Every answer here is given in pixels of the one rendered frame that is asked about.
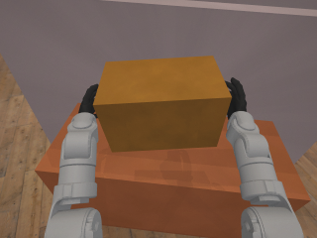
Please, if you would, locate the carton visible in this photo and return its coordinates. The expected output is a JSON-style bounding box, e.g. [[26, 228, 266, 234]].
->
[[93, 56, 232, 153]]

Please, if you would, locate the pedestal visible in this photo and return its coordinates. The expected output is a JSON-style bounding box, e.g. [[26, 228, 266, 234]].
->
[[35, 103, 311, 238]]

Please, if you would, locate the robot left upper arm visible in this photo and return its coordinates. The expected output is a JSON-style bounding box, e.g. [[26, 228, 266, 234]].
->
[[46, 207, 103, 238]]

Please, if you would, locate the robot left forearm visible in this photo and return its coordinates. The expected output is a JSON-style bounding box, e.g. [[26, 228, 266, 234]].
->
[[44, 112, 99, 238]]

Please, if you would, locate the robot right forearm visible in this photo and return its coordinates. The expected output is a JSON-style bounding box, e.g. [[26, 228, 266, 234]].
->
[[226, 111, 304, 238]]

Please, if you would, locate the robot right hand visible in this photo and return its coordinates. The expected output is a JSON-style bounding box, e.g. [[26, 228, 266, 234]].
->
[[225, 77, 247, 120]]

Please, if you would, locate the robot left hand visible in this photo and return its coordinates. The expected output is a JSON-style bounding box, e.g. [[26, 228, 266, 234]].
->
[[78, 83, 99, 119]]

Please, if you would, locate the robot right upper arm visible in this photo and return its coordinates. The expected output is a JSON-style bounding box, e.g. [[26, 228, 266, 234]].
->
[[241, 206, 303, 238]]

